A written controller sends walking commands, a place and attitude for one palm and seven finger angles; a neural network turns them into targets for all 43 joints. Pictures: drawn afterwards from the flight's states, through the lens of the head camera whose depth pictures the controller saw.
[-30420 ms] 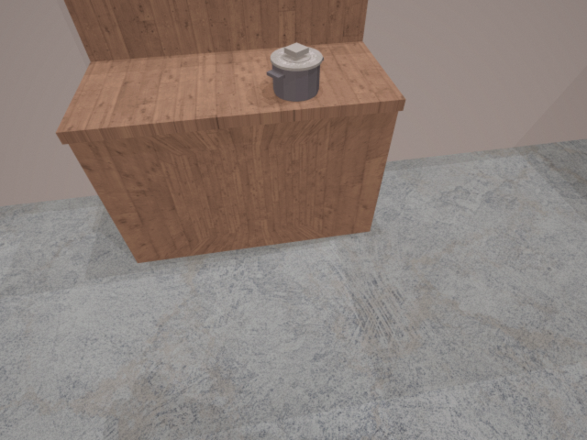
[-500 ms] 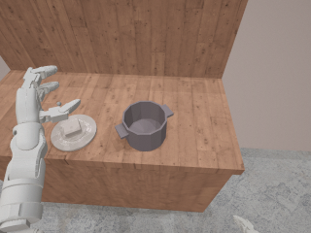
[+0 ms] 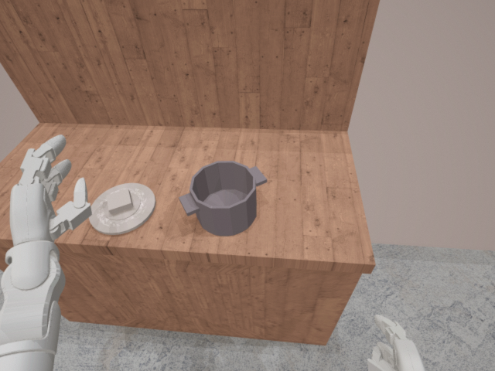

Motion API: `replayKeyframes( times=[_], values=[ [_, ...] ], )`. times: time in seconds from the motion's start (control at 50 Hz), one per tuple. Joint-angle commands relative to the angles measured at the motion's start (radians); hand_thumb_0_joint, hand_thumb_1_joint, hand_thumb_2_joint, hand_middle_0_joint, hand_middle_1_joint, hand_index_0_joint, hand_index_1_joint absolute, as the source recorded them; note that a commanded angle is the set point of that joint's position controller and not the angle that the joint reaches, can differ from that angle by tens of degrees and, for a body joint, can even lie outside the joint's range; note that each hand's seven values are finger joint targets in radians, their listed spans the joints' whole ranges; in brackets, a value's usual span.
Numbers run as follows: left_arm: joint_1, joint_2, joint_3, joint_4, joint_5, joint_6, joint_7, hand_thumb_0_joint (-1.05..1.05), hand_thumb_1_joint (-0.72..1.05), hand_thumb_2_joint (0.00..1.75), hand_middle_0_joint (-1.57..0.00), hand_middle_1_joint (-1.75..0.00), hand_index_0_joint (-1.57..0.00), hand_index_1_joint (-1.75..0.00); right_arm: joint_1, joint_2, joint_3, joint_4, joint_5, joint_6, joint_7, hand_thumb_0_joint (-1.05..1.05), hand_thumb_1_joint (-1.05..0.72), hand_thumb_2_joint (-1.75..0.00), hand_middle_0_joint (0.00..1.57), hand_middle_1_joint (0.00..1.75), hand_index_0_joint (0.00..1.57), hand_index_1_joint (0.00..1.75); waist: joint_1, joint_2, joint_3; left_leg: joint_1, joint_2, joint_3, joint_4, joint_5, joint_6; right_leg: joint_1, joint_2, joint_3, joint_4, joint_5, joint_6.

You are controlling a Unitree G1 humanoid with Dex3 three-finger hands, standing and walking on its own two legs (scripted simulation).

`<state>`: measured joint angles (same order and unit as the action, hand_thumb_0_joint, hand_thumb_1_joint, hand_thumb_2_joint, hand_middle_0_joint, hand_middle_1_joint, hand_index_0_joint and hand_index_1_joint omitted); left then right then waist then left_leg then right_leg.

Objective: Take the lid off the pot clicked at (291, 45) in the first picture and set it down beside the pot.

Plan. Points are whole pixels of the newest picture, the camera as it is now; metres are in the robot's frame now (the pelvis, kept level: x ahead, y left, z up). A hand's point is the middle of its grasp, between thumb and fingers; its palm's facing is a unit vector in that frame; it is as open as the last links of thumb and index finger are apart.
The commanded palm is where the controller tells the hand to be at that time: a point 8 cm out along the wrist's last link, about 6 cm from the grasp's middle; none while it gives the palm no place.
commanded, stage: draw the hand back to the body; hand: left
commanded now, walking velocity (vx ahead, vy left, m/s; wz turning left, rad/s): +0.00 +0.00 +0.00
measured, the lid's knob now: (119, 201) +0.48 +0.36 -0.06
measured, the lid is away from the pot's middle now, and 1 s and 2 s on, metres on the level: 0.26 0.26 0.26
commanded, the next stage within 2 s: step back with the hand held close in 0.86 s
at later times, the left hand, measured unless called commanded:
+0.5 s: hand (63, 260) +0.21 +0.25 +0.15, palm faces +0.42 -0.84 -0.35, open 7.4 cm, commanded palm +0.15 +0.28 +0.17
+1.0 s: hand (38, 279) +0.18 +0.26 +0.16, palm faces +0.41 -0.83 -0.38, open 7.4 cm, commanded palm +0.13 +0.30 +0.17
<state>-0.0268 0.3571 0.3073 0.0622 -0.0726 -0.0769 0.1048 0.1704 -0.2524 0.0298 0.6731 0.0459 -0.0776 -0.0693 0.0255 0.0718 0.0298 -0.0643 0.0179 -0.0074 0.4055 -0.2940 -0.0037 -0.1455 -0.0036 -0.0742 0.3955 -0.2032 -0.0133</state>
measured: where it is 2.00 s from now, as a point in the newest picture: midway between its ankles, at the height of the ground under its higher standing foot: outside the picture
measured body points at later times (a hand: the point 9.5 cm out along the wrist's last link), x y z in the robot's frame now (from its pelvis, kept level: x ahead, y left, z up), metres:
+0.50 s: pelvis -0.01 +0.00 +0.00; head -0.03 -0.03 +0.45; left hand +0.18 +0.29 +0.17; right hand +0.17 -0.23 -0.09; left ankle -0.04 +0.12 -0.74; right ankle +0.01 -0.11 -0.74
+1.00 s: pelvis +0.00 +0.02 +0.00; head -0.02 +0.00 +0.45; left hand +0.15 +0.30 +0.18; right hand +0.20 -0.19 -0.08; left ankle -0.04 +0.12 -0.74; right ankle +0.01 -0.11 -0.74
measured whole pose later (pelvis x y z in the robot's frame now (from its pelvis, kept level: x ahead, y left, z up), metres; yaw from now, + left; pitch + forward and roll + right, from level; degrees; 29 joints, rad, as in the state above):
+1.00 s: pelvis +0.00 +0.02 +0.00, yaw +0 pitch -4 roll -1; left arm 0.52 0.32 0.29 -0.48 -0.06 -0.09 0.11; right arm 0.18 -0.21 0.04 0.63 0.02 -0.15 -0.07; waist 0.07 0.07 0.01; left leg -0.06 -0.01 0.01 0.46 -0.33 0.02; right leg -0.14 -0.03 -0.06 0.43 -0.22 0.02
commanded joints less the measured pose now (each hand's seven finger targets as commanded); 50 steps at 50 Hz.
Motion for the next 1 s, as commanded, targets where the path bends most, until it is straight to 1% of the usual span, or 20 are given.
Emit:
replayKeyframes(
  times=[0.0,0.06,0.08,0.12,0.22,0.26,0.32,0.36,0.5,0.54,0.56,0.62,0.66,0.72,0.76,0.86,0.92,0.94,0.96,0.98],
  values=[
    [-0.197,0.231,0.091,-0.256,-0.002,-0.078,0.014,0.00,0.90,0.90,-0.20,-0.30,-0.20,-0.30,-0.113,-0.098,-0.036,-0.155,-0.001,-0.067,-0.005,0.00,-0.90,-0.90,0.20,0.30,0.20,0.30,0.000,-0.016,-0.158,-0.033,0.005,0.016,-0.051,0.214,0.037,0.091,-0.026,0.014,-0.051,0.179,-0.010],
    [-0.155,0.259,0.120,-0.321,-0.002,-0.086,0.019,0.00,0.90,0.90,-0.20,-0.30,-0.20,-0.30,-0.117,-0.098,-0.038,-0.155,-0.004,-0.082,-0.006,0.00,-0.90,-0.90,0.20,0.30,0.20,0.30,0.003,-0.007,-0.165,-0.018,0.006,0.017,-0.043,0.215,0.040,0.092,-0.031,0.022,-0.056,0.182,-0.007],
    [-0.137,0.235,0.108,-0.327,0.000,-0.087,0.018,0.00,0.90,0.90,-0.20,-0.30,-0.20,-0.30,-0.119,-0.092,-0.035,-0.160,-0.006,-0.085,-0.006,0.00,-0.90,-0.90,0.20,0.30,0.20,0.30,0.006,0.000,-0.171,-0.023,0.001,0.020,-0.051,0.214,0.038,0.097,-0.027,0.022,-0.055,0.174,-0.007],
    [-0.070,0.217,0.110,-0.316,-0.008,-0.084,0.017,0.00,0.90,0.90,-0.20,-0.30,-0.20,-0.30,-0.125,-0.092,-0.037,-0.159,-0.007,-0.088,-0.005,0.00,-0.90,-0.90,0.20,0.30,0.20,0.30,0.009,-0.060,-0.140,-0.037,0.006,0.020,-0.044,0.205,0.042,0.087,-0.030,0.023,-0.062,0.168,-0.004],
    [-0.016,0.189,0.084,-0.421,-0.004,-0.093,0.019,0.00,0.90,0.90,-0.20,-0.30,-0.20,-0.30,-0.142,-0.084,-0.037,-0.165,-0.008,-0.110,-0.006,0.00,-0.90,-0.90,0.20,0.30,0.20,0.30,0.009,0.010,-0.133,-0.020,0.006,0.022,-0.042,0.175,0.039,0.064,-0.034,0.026,-0.073,0.113,-0.005],
    [0.043,0.233,0.131,-0.452,-0.006,-0.098,0.025,0.00,0.90,0.90,-0.20,-0.30,-0.20,-0.30,-0.137,-0.091,-0.041,-0.161,-0.013,-0.119,-0.006,0.00,-0.90,-0.90,0.20,0.30,0.20,0.30,0.014,-0.041,-0.132,-0.027,0.009,0.015,-0.038,0.175,0.040,0.071,-0.035,0.026,-0.071,0.111,-0.003],
    [0.120,0.180,0.095,-0.510,-0.004,-0.101,0.020,0.00,0.90,0.90,-0.20,-0.30,-0.20,-0.30,-0.144,-0.082,-0.040,-0.170,-0.014,-0.129,-0.003,0.00,-0.90,-0.90,0.20,0.30,0.20,0.30,0.017,-0.017,-0.134,-0.028,0.008,0.020,-0.037,0.182,0.040,0.070,-0.037,0.028,-0.068,0.114,-0.004],
    [0.150,0.192,0.103,-0.518,-0.003,-0.098,0.021,0.00,0.90,0.90,-0.20,-0.30,-0.20,-0.30,-0.141,-0.085,-0.043,-0.166,-0.014,-0.133,-0.003,0.00,-0.90,-0.90,0.20,0.30,0.20,0.30,0.012,-0.032,-0.094,-0.035,0.012,0.016,-0.033,0.169,0.039,0.044,-0.036,0.030,-0.073,0.098,-0.003],
    [0.323,0.162,0.098,-0.610,-0.003,-0.101,0.020,0.00,0.90,0.90,-0.20,-0.30,-0.20,-0.30,-0.143,-0.079,-0.045,-0.182,-0.021,-0.144,-0.003,0.00,-0.90,-0.90,0.20,0.30,0.20,0.30,0.021,-0.040,-0.088,-0.051,0.012,0.015,-0.027,0.160,0.040,0.043,-0.038,0.030,-0.068,0.078,-0.002],
    [0.344,0.155,0.090,-0.660,0.001,-0.100,0.020,0.00,0.90,0.90,-0.20,-0.30,-0.20,-0.30,-0.142,-0.077,-0.044,-0.187,-0.021,-0.145,-0.004,0.00,-0.90,-0.90,0.20,0.30,0.20,0.30,0.022,-0.007,-0.091,-0.046,0.012,0.014,-0.024,0.165,0.038,0.040,-0.039,0.031,-0.066,0.082,-0.005],
    [0.353,0.178,0.109,-0.663,0.002,-0.100,0.024,0.00,0.90,0.90,-0.20,-0.30,-0.20,-0.30,-0.141,-0.078,-0.046,-0.182,-0.021,-0.146,-0.005,0.00,-0.90,-0.90,0.20,0.30,0.20,0.30,0.018,-0.011,-0.072,-0.053,0.013,0.010,-0.024,0.147,0.035,0.030,-0.038,0.033,-0.068,0.063,-0.005],
    [0.425,0.138,0.084,-0.707,0.006,-0.097,0.024,0.00,0.90,0.90,-0.20,-0.30,-0.20,-0.30,-0.145,-0.070,-0.043,-0.197,-0.022,-0.151,-0.006,0.00,-0.90,-0.90,0.20,0.30,0.20,0.30,0.025,-0.003,-0.066,-0.057,0.015,0.006,-0.027,0.150,0.034,0.026,-0.035,0.027,-0.061,0.054,-0.008],
    [0.472,0.163,0.111,-0.708,0.008,-0.092,0.029,0.00,0.90,0.90,-0.20,-0.30,-0.20,-0.30,-0.145,-0.068,-0.048,-0.192,-0.022,-0.149,-0.009,0.00,-0.90,-0.90,0.20,0.30,0.20,0.30,0.028,-0.024,-0.057,-0.061,0.017,0.004,-0.024,0.151,0.033,0.025,-0.031,0.030,-0.056,0.062,-0.009],
    [0.462,0.128,0.076,-0.748,0.012,-0.088,0.029,0.00,0.90,0.90,-0.20,-0.30,-0.20,-0.30,-0.141,-0.069,-0.041,-0.199,-0.024,-0.150,-0.009,0.00,-0.90,-0.90,0.20,0.30,0.20,0.30,0.023,-0.001,-0.062,-0.065,0.018,0.000,-0.027,0.173,0.031,0.029,-0.031,0.024,-0.045,0.080,-0.011],
    [0.430,0.159,0.097,-0.758,0.015,-0.085,0.035,0.00,0.90,0.90,-0.20,-0.30,-0.20,-0.30,-0.139,-0.072,-0.045,-0.196,-0.023,-0.149,-0.014,0.00,-0.90,-0.90,0.20,0.30,0.20,0.30,0.018,-0.014,-0.048,-0.060,0.020,-0.006,-0.024,0.165,0.029,0.018,-0.029,0.025,-0.043,0.074,-0.012],
    [0.472,0.137,0.084,-0.746,0.016,-0.072,0.030,0.00,0.90,0.90,-0.20,-0.30,-0.20,-0.30,-0.139,-0.071,-0.042,-0.200,-0.025,-0.143,-0.009,0.00,-0.90,-0.90,0.20,0.30,0.20,0.30,0.025,-0.027,-0.055,-0.070,0.022,-0.015,-0.029,0.208,0.025,0.037,-0.027,0.018,-0.021,0.108,-0.014],
    [0.476,0.129,0.076,-0.786,0.019,-0.072,0.028,0.00,0.90,0.90,-0.20,-0.30,-0.20,-0.30,-0.136,-0.068,-0.038,-0.208,-0.028,-0.144,-0.005,0.00,-0.90,-0.90,0.20,0.30,0.20,0.30,0.032,0.019,-0.085,-0.054,0.022,-0.016,-0.026,0.262,0.022,0.053,-0.030,0.016,-0.010,0.147,-0.017],
    [0.472,0.137,0.085,-0.781,0.019,-0.070,0.029,0.00,0.90,0.90,-0.20,-0.30,-0.20,-0.30,-0.134,-0.067,-0.038,-0.205,-0.029,-0.143,-0.005,0.00,-0.90,-0.90,0.20,0.30,0.20,0.30,0.032,0.009,-0.084,-0.054,0.025,-0.016,-0.024,0.281,0.020,0.055,-0.030,0.014,-0.006,0.161,-0.016],
    [0.277,0.309,0.278,-0.834,-0.003,-0.140,0.037,0.00,0.90,0.90,-0.20,-0.30,-0.20,-0.30,-0.104,-0.081,-0.026,-0.251,-0.022,-0.112,-0.010,0.00,-0.90,-0.90,0.20,0.30,0.20,0.30,0.008,0.035,0.073,-0.137,0.045,-0.026,-0.039,0.153,0.040,-0.048,-0.070,0.110,-0.042,0.195,-0.009],
    [0.317,0.254,0.245,-0.784,0.012,-0.158,0.029,0.00,0.90,0.90,-0.20,-0.30,-0.20,-0.30,-0.092,-0.059,-0.029,-0.220,-0.029,-0.103,-0.011,0.00,-0.90,-0.90,0.20,0.30,0.20,0.30,0.004,-0.096,0.044,-0.146,0.047,-0.031,-0.037,0.113,0.043,-0.031,-0.077,0.121,-0.054,0.197,-0.008]
  ],
)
